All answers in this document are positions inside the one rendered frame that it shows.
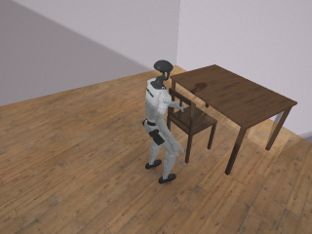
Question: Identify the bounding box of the table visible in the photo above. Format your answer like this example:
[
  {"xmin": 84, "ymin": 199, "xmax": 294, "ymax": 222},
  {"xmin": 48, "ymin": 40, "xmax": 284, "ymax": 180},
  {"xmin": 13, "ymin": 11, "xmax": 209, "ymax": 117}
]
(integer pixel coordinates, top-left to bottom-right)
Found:
[{"xmin": 170, "ymin": 64, "xmax": 297, "ymax": 176}]

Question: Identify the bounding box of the right robot upper arm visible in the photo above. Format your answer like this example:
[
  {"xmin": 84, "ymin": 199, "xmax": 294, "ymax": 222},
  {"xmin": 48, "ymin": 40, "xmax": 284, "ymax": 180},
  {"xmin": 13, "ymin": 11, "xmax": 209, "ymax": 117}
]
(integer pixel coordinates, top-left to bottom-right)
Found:
[{"xmin": 154, "ymin": 91, "xmax": 172, "ymax": 127}]

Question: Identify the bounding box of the left robot hand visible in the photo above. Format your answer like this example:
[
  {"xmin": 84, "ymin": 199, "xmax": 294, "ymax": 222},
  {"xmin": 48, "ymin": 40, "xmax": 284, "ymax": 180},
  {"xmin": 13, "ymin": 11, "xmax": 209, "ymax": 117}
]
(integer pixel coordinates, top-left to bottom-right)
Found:
[{"xmin": 174, "ymin": 100, "xmax": 185, "ymax": 112}]

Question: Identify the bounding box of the chair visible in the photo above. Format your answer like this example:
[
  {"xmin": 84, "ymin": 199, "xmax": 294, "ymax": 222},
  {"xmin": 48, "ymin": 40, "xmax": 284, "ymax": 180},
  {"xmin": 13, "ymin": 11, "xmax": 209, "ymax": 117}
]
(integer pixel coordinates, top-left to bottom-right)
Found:
[{"xmin": 167, "ymin": 88, "xmax": 217, "ymax": 164}]

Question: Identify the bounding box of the robot left forearm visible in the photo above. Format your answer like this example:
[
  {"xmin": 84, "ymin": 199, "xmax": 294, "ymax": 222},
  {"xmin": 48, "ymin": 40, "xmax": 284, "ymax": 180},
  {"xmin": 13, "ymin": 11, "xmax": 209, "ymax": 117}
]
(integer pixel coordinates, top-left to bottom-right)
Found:
[{"xmin": 169, "ymin": 101, "xmax": 176, "ymax": 107}]

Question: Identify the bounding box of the robot right thigh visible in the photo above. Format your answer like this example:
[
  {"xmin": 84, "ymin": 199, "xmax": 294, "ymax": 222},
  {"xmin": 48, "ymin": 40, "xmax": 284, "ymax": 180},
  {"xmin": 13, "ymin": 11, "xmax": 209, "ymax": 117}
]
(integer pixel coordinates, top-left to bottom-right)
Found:
[{"xmin": 152, "ymin": 130, "xmax": 176, "ymax": 160}]

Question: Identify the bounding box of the right robot hand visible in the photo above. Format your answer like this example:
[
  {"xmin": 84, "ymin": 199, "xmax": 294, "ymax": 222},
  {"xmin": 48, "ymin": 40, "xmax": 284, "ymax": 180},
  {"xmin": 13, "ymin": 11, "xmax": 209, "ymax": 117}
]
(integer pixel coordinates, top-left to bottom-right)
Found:
[{"xmin": 171, "ymin": 141, "xmax": 184, "ymax": 157}]

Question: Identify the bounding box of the left robot upper arm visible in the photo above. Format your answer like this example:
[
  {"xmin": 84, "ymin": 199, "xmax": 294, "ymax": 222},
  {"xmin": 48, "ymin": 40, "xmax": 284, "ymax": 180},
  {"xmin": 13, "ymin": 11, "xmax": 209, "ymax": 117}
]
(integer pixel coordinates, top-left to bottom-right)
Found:
[{"xmin": 147, "ymin": 78, "xmax": 156, "ymax": 85}]

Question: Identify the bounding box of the left robot shin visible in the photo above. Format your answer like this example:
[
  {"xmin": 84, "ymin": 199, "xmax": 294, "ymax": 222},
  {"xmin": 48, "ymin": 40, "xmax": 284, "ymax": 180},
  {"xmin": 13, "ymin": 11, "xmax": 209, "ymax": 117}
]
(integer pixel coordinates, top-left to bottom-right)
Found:
[{"xmin": 149, "ymin": 139, "xmax": 162, "ymax": 165}]

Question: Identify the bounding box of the robot right forearm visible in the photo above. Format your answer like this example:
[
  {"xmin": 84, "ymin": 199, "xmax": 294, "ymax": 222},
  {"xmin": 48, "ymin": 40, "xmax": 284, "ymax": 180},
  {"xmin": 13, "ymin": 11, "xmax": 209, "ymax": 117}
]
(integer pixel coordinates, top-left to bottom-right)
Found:
[{"xmin": 158, "ymin": 120, "xmax": 176, "ymax": 144}]

